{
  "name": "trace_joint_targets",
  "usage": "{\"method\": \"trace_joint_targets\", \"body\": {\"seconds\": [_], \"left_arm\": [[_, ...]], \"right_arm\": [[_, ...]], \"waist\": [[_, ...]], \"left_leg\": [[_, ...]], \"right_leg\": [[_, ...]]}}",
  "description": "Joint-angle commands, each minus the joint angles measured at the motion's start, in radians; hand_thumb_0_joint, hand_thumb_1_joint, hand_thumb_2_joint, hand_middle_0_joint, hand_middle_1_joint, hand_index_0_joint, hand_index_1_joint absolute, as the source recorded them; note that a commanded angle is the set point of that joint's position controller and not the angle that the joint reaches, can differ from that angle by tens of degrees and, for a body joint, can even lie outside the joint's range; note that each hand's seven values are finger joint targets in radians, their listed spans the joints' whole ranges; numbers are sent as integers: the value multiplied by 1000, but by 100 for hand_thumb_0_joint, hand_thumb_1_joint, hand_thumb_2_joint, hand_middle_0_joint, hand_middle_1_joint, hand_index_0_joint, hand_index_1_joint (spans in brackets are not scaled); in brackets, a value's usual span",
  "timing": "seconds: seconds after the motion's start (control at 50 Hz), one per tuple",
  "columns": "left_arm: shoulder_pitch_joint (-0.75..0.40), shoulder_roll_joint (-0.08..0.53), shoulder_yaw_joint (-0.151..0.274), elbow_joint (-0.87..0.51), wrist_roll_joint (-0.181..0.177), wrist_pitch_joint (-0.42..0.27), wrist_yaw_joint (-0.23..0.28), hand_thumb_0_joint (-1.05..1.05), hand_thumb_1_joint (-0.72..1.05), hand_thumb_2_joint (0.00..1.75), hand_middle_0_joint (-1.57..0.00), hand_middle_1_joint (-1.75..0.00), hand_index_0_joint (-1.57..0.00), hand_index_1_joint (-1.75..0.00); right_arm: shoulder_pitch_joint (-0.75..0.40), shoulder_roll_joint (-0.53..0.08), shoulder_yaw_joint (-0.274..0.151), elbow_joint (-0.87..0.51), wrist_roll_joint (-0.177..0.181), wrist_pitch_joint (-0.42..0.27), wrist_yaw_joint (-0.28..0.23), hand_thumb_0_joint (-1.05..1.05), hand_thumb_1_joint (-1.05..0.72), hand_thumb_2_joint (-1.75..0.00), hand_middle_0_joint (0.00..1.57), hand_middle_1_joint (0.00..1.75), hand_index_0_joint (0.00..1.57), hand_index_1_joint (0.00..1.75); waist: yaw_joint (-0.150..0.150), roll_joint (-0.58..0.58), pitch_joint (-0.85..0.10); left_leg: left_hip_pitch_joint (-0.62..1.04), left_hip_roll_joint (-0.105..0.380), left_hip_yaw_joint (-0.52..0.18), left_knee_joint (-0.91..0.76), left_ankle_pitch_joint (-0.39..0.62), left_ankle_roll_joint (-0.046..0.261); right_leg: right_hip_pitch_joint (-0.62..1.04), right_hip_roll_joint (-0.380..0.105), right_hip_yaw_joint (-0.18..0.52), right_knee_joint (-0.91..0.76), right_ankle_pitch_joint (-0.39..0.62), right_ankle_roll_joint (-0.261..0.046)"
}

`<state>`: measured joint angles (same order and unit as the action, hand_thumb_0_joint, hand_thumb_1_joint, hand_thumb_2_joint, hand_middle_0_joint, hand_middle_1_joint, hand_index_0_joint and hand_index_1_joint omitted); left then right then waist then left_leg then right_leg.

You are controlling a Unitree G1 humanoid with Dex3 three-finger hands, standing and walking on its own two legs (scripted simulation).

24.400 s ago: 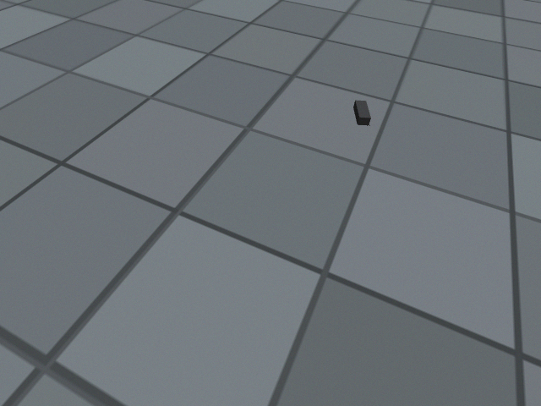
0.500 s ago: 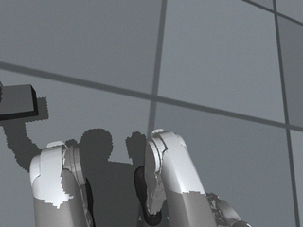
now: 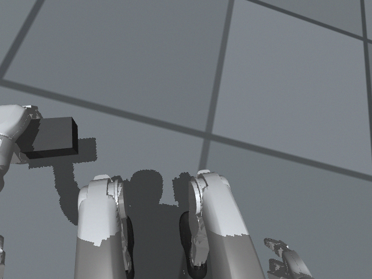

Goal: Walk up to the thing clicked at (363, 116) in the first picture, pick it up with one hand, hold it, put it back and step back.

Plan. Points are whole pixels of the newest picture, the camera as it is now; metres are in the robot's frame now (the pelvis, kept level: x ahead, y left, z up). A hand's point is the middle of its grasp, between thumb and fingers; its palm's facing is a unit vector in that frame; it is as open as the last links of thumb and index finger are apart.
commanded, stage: lift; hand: left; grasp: from above
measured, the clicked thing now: (26, 140) +0.41 +0.33 -0.15
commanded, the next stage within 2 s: hold in 1.24 s
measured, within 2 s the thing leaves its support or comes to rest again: neither
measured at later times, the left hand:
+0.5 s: hand out of the picture +0.34 +0.31 +0.08, palm faces -0.42 -0.14 -0.89, open 10.3 cm
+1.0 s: hand out of the picture +0.34 +0.28 +0.22, palm faces -0.44 -0.12 -0.89, open 10.3 cm
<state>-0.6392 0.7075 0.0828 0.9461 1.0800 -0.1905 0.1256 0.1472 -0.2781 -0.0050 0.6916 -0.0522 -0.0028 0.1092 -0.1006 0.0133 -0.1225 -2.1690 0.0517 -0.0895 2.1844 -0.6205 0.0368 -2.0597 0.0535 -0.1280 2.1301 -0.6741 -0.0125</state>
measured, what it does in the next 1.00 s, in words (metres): rises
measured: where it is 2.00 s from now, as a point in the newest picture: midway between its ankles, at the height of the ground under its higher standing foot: (160, 259)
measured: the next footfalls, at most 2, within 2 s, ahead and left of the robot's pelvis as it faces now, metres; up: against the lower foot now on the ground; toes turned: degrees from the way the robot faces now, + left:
none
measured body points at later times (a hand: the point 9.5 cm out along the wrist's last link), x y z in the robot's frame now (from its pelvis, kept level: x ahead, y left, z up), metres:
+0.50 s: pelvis +0.01 +0.00 +0.17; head +0.14 +0.05 +0.60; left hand +0.35 +0.31 +0.13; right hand +0.16 -0.25 +0.06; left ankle +0.09 +0.12 -0.36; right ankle +0.10 -0.11 -0.36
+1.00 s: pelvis +0.05 +0.01 +0.31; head +0.11 +0.03 +0.75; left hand +0.36 +0.28 +0.27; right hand +0.17 -0.25 +0.19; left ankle +0.09 +0.12 -0.36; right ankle +0.10 -0.11 -0.36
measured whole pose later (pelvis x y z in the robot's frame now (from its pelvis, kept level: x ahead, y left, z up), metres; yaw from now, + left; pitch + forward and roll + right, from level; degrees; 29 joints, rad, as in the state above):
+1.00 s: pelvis +0.05 +0.01 +0.31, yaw +6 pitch +14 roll -3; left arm -0.33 0.42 -0.16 0.85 1.02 -0.02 0.17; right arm 0.26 -0.25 -0.02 0.73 0.04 -0.04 -0.04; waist -0.06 0.03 -0.11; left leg -0.87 0.04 0.01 1.04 -0.41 0.02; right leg -0.80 0.05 -0.01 0.99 -0.43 0.00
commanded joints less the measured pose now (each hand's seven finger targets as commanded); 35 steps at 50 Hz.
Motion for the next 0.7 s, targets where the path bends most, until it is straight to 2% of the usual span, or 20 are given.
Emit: {"method": "trace_joint_targets", "body": {"seconds": [0.0,0.04,0.06,0.1,0.18,0.22,0.24,0.26,0.28,0.34,0.36,0.38,0.4,0.42,0.44,0.52,0.56,0.6,0.62,0.68], "left_arm": [[-253,278,58,-287,-51,19,23,0,66,92,-103,-80,-103,-80],[-215,254,49,-303,-55,30,14,0,65,92,-101,-81,-102,-81],[-212,274,58,-333,-59,34,13,0,66,92,-102,-82,-102,-81],[-180,244,43,-370,-71,44,5,0,64,92,-100,-81,-101,-81],[-118,237,48,-407,-85,68,-3,0,63,91,-99,-80,-100,-80],[-116,211,29,-446,-93,78,-6,0,61,91,-97,-82,-98,-81],[-93,214,28,-447,-97,84,-9,0,60,91,-96,-82,-97,-81],[-62,186,20,-449,-97,88,-12,0,59,91,-96,-81,-96,-80],[-43,197,31,-467,-99,92,-11,0,59,90,-96,-80,-96,-79],[-5,149,-7,-491,-100,107,-13,0,60,88,-96,-82,-97,-80],[5,164,10,-493,-109,113,-11,0,60,90,-95,-83,-97,-82],[35,141,-2,-482,-113,116,-12,0,61,88,-96,-82,-97,-81],[17,112,-28,-511,-111,117,-12,0,59,90,-95,-83,-96,-82],[37,134,-4,-489,-106,119,-8,0,59,90,-95,-82,-96,-81],[47,105,-28,-486,-101,120,-7,0,60,88,-95,-83,-96,-81],[66,62,-48,-442,-88,129,17,0,60,88,-94,-83,-96,-82],[66,52,-61,-411,-80,133,27,0,59,88,-93,-85,-95,-83],[57,13,-94,-371,-73,135,33,0,59,84,-92,-83,-95,-81],[49,20,-91,-358,-69,135,37,0,58,86,-92,-83,-94,-82],[25,-17,-124,-348,-64,133,46,0,56,84,-89,-84,-92,-82]], "right_arm": [[156,-213,-87,-66,20,-10,-27,0,-91,-91,20,30,20,30],[152,-210,-91,-72,29,-7,-37,0,-91,-90,20,30,20,30],[151,-209,-90,-78,32,-4,-43,0,-91,-90,20,30,20,30],[139,-202,-92,-86,39,-1,-54,0,-91,-90,20,30,20,30],[122,-194,-86,-99,54,2,-77,0,-91,-90,20,30,20,30],[112,-186,-82,-103,59,2,-89,0,-91,-90,20,30,20,30],[108,-183,-79,-107,63,1,-96,0,-91,-90,20,30,20,30],[103,-180,-80,-106,65,0,-102,0,-90,-90,20,30,20,30],[100,-179,-79,-111,68,-1,-107,0,-90,-90,20,30,20,30],[98,-158,-71,-108,76,-4,-122,0,-90,-90,20,30,20,30],[92,-158,-69,-110,78,-7,-128,0,-90,-90,20,30,20,30],[88,-153,-69,-104,80,-11,-133,0,-90,-90,20,30,20,30],[93,-147,-70,-101,80,-15,-137,0,-91,-90,20,30,20,30],[91,-150,-67,-100,83,-18,-141,0,-90,-90,20,30,20,30],[90,-143,-66,-97,85,-20,-145,0,-90,-90,20,30,20,30],[95,-132,-64,-82,89,-34,-155,0,-90,-90,20,30,20,30],[92,-132,-63,-77,92,-45,-159,0,-90,-90,20,30,20,30],[95,-130,-64,-69,93,-56,-162,0,-90,-90,20,30,20,30],[94,-132,-65,-70,92,-61,-162,0,-90,-90,20,30,20,30],[103,-127,-67,-66,91,-73,-162,0,-90,-90,20,30,20,30]], "waist": [[23,226,-706],[22,232,-689],[29,216,-706],[29,218,-687],[37,204,-675],[28,210,-655],[35,203,-641],[30,211,-627],[40,199,-642],[24,170,-605],[31,158,-595],[31,162,-568],[19,175,-570],[31,168,-559],[24,167,-530],[26,147,-445],[27,137,-399],[21,125,-350],[21,124,-345],[25,122,-338]], "left_leg": [[651,-22,-4,-342,65,4],[695,-18,-15,-388,73,1],[710,-18,-13,-401,67,2],[740,-19,-16,-452,47,1],[830,-20,-23,-542,53,0],[863,-21,-17,-590,38,0],[888,-18,-18,-622,26,-1],[908,-20,-19,-647,32,-2],[942,-19,-20,-675,31,-3],[993,-28,16,-724,82,-1],[1016,-28,16,-752,74,0],[1049,-26,16,-780,84,-1],[1080,-27,24,-796,104,-2],[1110,-25,6,-834,95,-5],[1131,-24,12,-859,98,-7],[1208,-26,21,-966,104,-15],[1232,-27,19,-1022,74,-16],[1266,-25,13,-1074,61,-20],[1284,-28,20,-1090,63,-20],[1358,-30,27,-1149,100,-24]], "right_leg": [[317,21,23,-314,139,-28],[342,20,20,-335,152,-26],[372,21,25,-359,147,-26],[412,20,31,-394,138,-23],[495,19,37,-463,149,-19],[544,18,44,-511,144,-16],[567,19,45,-536,137,-14],[586,17,46,-554,143,-13],[622,20,47,-578,142,-13],[727,18,64,-683,167,-12],[757,17,70,-712,160,-10],[771,17,71,-733,165,-10],[797,15,76,-762,179,-10],[824,16,73,-771,178,-10],[843,16,75,-801,182,-10],[939,19,86,-913,178,-13],[980,21,94,-966,155,-12],[999,22,96,-1008,150,-12],[1027,23,103,-1035,146,-14],[1095,22,109,-1096,175,-14]]}}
